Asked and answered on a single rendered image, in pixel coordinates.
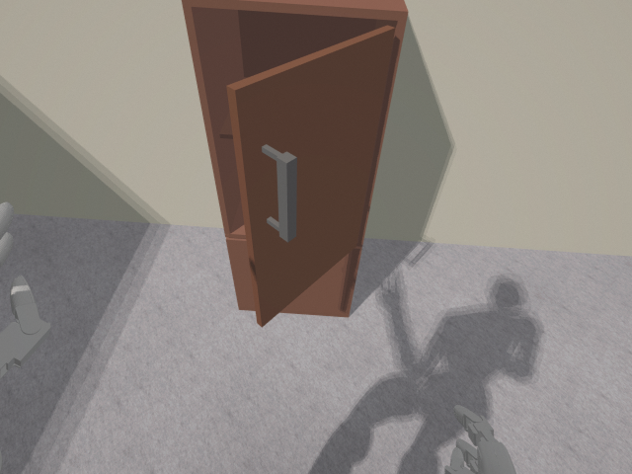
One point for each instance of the cupboard door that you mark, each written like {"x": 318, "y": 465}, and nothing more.
{"x": 324, "y": 109}

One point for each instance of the right robot hand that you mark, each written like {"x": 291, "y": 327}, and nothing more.
{"x": 490, "y": 457}

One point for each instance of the handle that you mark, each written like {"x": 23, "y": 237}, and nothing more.
{"x": 286, "y": 168}

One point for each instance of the left robot hand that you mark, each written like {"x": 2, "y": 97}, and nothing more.
{"x": 20, "y": 339}

